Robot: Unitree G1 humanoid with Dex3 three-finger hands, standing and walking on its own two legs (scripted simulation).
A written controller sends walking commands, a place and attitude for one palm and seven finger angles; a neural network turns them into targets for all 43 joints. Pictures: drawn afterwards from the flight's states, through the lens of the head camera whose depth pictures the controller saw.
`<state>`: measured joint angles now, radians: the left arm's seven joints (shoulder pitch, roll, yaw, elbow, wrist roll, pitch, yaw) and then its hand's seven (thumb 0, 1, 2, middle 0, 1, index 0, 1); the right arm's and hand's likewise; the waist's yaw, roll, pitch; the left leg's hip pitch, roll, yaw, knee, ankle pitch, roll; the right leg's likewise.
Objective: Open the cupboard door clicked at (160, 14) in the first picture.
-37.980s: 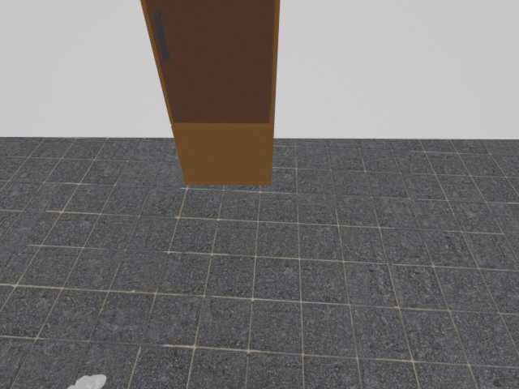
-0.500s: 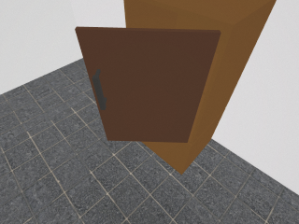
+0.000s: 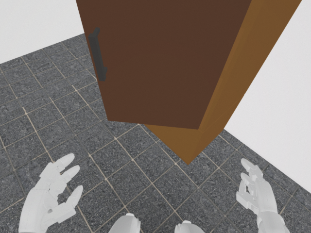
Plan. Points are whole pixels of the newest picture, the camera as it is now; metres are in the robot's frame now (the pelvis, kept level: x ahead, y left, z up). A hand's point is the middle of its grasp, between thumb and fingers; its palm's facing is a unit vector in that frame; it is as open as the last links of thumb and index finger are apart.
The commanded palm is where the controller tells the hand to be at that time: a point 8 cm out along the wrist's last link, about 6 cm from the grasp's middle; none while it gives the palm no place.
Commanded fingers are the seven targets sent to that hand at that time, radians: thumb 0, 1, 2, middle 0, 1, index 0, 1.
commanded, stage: raise the hand with hooked fingers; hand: left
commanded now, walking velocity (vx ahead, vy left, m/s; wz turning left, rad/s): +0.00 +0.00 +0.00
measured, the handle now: (99, 55) +0.57 +0.24 +0.12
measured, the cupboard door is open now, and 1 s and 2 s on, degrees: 41 41 41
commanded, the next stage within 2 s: move the hooked fingers beside the handle in 1.66 s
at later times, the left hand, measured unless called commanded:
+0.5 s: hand (55, 166) +0.23 +0.24 +0.08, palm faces +0.04 -1.00 -0.06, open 11.7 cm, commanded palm +0.21 +0.30 +0.09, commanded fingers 0.00 -0.22 0.42 -0.28 -1.02 -0.28 -1.02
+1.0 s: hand (33, 134) +0.28 +0.30 +0.12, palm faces +0.05 -1.00 -0.04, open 13.9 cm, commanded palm +0.26 +0.34 +0.13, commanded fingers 0.00 -0.50 0.30 -0.30 -1.20 -0.30 -1.20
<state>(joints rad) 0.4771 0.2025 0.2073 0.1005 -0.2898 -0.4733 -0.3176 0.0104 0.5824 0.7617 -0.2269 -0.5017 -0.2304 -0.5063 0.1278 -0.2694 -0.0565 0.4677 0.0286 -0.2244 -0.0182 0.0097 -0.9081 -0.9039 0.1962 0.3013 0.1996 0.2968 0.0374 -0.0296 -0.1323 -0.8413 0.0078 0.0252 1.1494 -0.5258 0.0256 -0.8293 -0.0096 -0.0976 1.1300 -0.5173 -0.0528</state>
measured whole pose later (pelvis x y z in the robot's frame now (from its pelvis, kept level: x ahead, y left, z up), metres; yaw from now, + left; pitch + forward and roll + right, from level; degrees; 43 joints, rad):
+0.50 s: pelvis +0.01 +0.00 +0.03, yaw +0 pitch +12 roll -1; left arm 0.29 0.31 0.35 0.18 -0.38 -0.39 -0.43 0.01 0.00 0.51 -0.26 -0.87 -0.27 -0.88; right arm 0.30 -0.28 -0.01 0.60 0.05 -0.23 -0.07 0.01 -0.90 -0.90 0.20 0.30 0.20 0.30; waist -0.01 0.02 -0.10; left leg -0.75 0.01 0.01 1.00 -0.46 0.02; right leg -0.73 0.01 -0.11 0.96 -0.45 -0.04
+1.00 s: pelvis +0.01 +0.03 +0.05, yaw +0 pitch +8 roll -3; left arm 0.04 0.38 0.38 0.28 -0.34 -0.24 -0.44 -0.01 -0.48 0.31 -0.30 -1.18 -0.30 -1.19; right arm 0.26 -0.25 0.07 0.55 0.05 -0.22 -0.08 0.01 -0.90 -0.90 0.20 0.30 0.20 0.30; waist 0.02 0.02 -0.08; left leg -0.61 -0.01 0.02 0.89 -0.42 0.06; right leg -0.57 -0.01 -0.10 0.82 -0.39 0.00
